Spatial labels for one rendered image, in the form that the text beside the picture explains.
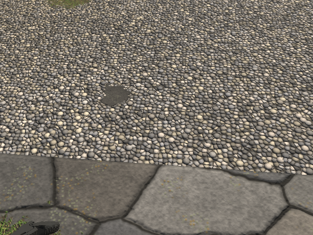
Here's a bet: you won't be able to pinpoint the robot left hand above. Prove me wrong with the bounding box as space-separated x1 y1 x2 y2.
11 221 60 235

